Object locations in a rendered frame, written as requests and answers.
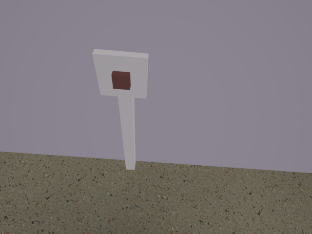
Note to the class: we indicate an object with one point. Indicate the button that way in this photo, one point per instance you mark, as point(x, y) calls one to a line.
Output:
point(121, 80)

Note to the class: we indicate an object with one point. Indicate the panel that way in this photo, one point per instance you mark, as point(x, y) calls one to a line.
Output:
point(107, 61)

